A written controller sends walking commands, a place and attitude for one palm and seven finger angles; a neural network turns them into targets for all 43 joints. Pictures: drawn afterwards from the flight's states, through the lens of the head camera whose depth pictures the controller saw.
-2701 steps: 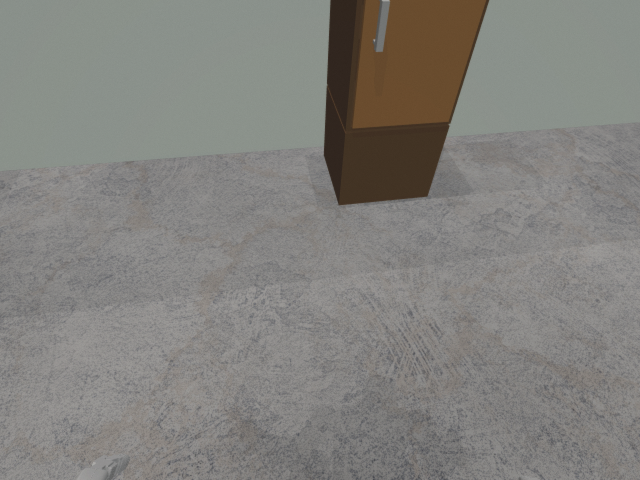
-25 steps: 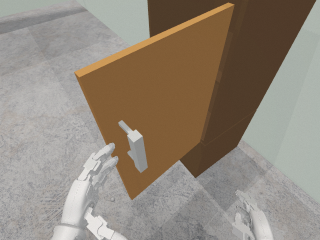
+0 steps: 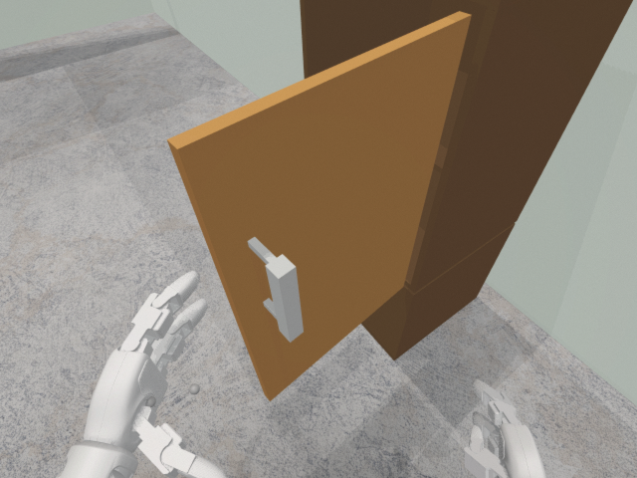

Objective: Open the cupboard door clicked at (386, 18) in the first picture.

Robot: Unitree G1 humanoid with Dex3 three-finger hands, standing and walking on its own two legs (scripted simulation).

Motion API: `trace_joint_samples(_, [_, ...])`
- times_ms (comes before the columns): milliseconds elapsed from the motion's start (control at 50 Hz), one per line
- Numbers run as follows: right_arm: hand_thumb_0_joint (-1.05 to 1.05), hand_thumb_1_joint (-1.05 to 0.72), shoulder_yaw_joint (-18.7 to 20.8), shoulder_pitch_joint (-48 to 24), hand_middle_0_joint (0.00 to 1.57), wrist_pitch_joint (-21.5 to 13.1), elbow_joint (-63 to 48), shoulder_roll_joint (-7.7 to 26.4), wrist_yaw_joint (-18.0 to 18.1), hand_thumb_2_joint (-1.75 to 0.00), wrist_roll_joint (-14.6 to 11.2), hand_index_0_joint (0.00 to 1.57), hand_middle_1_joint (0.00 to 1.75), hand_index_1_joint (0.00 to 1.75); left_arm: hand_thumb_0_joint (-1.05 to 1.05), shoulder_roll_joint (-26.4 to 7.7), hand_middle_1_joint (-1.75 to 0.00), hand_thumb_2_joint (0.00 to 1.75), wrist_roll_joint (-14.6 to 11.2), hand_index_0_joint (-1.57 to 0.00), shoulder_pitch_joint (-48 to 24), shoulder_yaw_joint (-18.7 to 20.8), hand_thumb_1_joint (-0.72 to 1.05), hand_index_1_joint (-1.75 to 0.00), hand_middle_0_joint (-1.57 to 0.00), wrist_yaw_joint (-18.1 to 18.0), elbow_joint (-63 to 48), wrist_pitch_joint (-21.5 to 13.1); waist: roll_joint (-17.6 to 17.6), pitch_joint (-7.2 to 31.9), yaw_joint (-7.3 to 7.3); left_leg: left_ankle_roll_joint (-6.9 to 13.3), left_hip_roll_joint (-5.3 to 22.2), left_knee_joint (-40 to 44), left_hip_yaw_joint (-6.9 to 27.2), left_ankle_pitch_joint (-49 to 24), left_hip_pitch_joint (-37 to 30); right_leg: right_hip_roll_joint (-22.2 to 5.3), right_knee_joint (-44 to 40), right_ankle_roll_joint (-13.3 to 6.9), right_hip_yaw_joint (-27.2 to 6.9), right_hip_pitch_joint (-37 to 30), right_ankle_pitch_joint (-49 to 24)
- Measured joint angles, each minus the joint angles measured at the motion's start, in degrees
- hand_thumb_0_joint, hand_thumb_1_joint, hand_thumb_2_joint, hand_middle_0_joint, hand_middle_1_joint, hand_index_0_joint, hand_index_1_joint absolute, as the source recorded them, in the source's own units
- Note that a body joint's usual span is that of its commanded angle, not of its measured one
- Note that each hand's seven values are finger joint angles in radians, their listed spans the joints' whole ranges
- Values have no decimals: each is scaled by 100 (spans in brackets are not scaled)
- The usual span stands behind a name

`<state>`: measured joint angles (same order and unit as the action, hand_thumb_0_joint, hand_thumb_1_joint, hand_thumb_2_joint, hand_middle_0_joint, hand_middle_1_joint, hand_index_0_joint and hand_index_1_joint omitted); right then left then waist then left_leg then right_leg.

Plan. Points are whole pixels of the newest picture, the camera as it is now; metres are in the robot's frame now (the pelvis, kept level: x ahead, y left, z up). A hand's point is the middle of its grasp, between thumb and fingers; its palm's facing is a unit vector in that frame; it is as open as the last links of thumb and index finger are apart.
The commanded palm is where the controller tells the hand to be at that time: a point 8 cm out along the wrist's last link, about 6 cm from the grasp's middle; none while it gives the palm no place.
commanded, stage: draw the hand back to the body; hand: left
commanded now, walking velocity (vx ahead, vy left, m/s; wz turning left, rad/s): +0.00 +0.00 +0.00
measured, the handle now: (275, 290) +0.32 +0.08 +0.09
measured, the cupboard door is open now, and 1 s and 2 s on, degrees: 96 96 96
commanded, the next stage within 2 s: step back with the hand held close in 1.36 s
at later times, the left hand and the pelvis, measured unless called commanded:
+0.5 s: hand (96, 371) +0.19 +0.22 +0.14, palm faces +0.24 -0.92 -0.32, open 14.7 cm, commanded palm +0.15 +0.27 +0.17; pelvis +0.01 +0.01 +0.03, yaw +0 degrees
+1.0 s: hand (9, 302) +0.22 +0.28 +0.20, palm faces +0.44 -0.80 -0.42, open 8.9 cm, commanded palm +0.17 +0.32 +0.22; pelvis +0.03 +0.02 +0.05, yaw -1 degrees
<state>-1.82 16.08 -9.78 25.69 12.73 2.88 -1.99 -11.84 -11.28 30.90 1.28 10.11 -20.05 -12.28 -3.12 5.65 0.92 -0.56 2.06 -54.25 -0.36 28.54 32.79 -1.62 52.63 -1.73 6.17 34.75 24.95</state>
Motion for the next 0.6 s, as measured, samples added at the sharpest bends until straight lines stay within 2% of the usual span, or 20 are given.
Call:
trace_joint_samples(200, [2, -90, -103, -24, 20, -117, 115, 51, 94, -90, -41, 20, 30, 30, -1, -176, -30, 30, -238, -16, 45, 381, -50, -30, -16, 254, -99, 526, -14, -36, 57, 41, -9, 373, -2, -126, -490, 17, -439, 52, 5, -528, -158])
trace_joint_samples(300, [2, -90, -113, -54, 20, -259, 225, 91, 115, -90, -62, 20, 30, 30, -1, -279, -30, 32, -400, -16, 38, 657, -47, -30, -16, 369, -197, 597, -9, -67, 111, 53, -11, 543, 31, -184, -717, 28, -670, 70, 40, -799, -239])
trace_joint_samples(360, [2, -90, -105, -87, 20, -211, 314, 44, 214, -90, 33, 20, 30, 30, -1, -469, -30, 34, 199, -16, 94, 634, -42, -30, -16, -352, -422, 751, 30, -114, 186, 57, -11, 790, -15, -266, -993, 42, -905, 84, -1, -1053, -326])
trace_joint_samples(420, [2, -90, -100, -131, 20, -138, 370, 2, 255, -90, 88, 20, 30, 30, -1, -443, -30, 37, 576, -16, 216, 614, -34, -30, -16, -973, -548, 887, 21, -212, 182, 77, -24, 1101, -38, -397, -1281, 49, -1230, 106, -17, -1346, -469])
trace_joint_samples(500, [2, -90, -121, -187, 20, -61, 503, -28, 289, -90, 144, 20, 30, 30, -1, -441, -30, 42, 840, -17, 227, 606, -22, -30, -17, -1408, -491, 961, 23, -385, 217, 110, -57, 1498, -77, -572, -1634, 39, -1620, 138, -49, -1689, -648])
trace_joint_samples(600, [2, -90, -162, -237, 20, -31, 724, -41, 305, -90, 201, 20, 30, 30, -1, -548, -30, 49, 972, -18, 48, 745, -6, -30, -18, -1649, -351, 992, 20, -568, 262, 139, -113, 1955, -111, -762, -2043, 9, -2037, 172, -76, -2079, -821])
